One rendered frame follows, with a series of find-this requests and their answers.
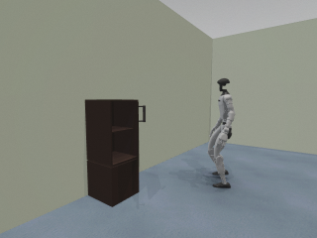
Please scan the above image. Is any cupboard door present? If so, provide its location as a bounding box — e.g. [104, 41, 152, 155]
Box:
[137, 101, 140, 167]

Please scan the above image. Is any robot left hand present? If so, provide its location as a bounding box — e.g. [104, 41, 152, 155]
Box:
[216, 133, 228, 150]

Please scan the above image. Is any robot right forearm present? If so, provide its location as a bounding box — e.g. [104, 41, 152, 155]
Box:
[215, 116, 223, 127]

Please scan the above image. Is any robot left forearm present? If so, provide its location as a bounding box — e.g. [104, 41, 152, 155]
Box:
[222, 111, 235, 134]

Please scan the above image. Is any left robot upper arm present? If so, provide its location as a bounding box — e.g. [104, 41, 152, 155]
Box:
[223, 94, 236, 117]

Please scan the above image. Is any robot torso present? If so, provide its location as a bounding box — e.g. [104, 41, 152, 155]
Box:
[218, 93, 233, 132]

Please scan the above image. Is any handle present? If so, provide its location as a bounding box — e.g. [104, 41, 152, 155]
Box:
[139, 105, 146, 122]

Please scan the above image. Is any right robot foot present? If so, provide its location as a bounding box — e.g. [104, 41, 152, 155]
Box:
[212, 170, 229, 176]

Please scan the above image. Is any robot right hand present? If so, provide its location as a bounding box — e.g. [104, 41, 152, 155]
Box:
[209, 126, 218, 137]

